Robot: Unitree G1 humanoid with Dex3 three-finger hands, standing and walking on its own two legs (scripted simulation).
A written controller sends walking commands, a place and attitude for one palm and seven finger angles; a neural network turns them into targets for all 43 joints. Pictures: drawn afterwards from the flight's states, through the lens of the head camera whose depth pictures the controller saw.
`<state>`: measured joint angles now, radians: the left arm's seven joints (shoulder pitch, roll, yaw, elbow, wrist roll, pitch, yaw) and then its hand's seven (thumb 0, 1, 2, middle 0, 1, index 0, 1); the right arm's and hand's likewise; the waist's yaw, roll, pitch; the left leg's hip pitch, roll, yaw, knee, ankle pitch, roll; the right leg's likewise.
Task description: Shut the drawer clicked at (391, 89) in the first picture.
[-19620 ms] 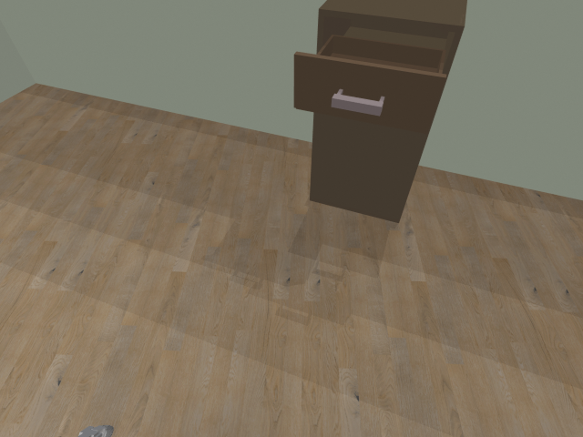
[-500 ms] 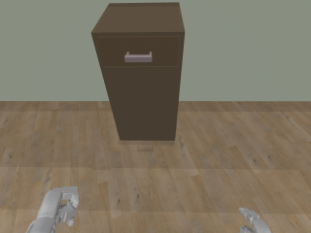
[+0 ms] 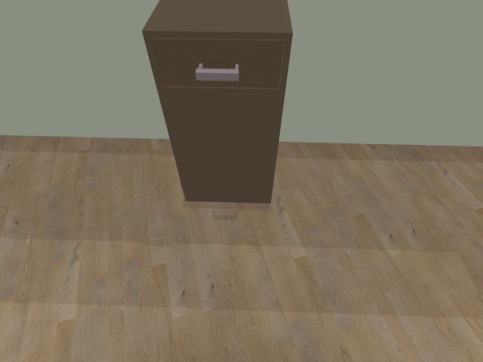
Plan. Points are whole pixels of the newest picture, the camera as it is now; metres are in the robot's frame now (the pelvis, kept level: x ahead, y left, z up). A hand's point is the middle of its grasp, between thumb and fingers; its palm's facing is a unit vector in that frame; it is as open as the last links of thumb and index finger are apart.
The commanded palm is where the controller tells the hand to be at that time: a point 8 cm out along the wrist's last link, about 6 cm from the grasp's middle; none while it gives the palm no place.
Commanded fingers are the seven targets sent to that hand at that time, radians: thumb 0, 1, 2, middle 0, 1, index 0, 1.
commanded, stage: let the arm hang, fingers relaxed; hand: left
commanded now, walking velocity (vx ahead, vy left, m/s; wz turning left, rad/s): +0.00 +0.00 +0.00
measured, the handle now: (218, 70) +0.91 +0.13 -0.01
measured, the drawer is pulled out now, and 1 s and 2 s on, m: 0.00 0.00 0.00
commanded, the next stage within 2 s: look to check the result in 0.44 s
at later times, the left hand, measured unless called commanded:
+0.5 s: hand out of the picture +0.02 +0.16 -0.18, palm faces +0.02 -0.98 -0.20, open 7.3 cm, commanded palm none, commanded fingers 0.00 0.90 0.90 -0.20 -0.30 -0.20 -0.30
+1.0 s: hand out of the picture +0.03 +0.17 -0.17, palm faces +0.02 -0.98 -0.22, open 7.4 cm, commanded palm none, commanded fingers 0.00 0.90 0.90 -0.20 -0.30 -0.20 -0.30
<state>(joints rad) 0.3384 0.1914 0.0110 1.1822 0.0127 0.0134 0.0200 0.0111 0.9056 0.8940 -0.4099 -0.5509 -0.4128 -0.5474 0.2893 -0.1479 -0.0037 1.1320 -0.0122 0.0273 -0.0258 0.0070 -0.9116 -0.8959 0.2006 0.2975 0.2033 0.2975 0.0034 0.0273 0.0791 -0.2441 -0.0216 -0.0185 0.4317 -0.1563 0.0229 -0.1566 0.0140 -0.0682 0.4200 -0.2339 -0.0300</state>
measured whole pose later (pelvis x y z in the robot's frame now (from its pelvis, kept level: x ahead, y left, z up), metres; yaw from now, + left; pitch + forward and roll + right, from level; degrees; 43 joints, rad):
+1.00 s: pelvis +0.02 -0.02 +0.00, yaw -1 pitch -2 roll +0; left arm 0.23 0.18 0.02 1.16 0.01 -0.02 0.02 0.01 0.90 0.89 -0.20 -0.30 -0.20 -0.30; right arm 0.22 -0.18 -0.01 1.14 -0.01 0.00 -0.03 0.00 -0.91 -0.90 0.20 0.30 0.20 0.30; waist 0.00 0.01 0.06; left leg -0.19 0.00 -0.02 0.40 -0.17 0.00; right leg -0.10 0.03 -0.06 0.37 -0.24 -0.05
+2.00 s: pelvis +0.03 -0.02 +0.01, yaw -1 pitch -2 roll +0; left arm 0.18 0.23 0.02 1.15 0.01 -0.02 0.01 0.01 0.90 0.89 -0.20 -0.30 -0.20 -0.30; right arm 0.17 -0.24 -0.01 1.15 -0.01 0.00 -0.03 0.00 -0.91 -0.90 0.20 0.30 0.20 0.30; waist -0.01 0.01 0.06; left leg -0.15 0.01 -0.01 0.35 -0.16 -0.01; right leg -0.07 0.04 -0.05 0.32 -0.23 -0.06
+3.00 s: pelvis +0.03 -0.02 +0.01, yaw -1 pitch -2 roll +0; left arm 0.16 0.26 0.02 1.15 0.01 -0.02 0.01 0.01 0.90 0.89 -0.20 -0.30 -0.20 -0.30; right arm 0.16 -0.27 -0.01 1.15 -0.01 0.00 -0.02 0.01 -0.91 -0.90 0.20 0.30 0.20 0.30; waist -0.01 0.01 0.05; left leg -0.13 0.01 0.00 0.33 -0.16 -0.01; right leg -0.05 0.04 -0.05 0.30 -0.22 -0.05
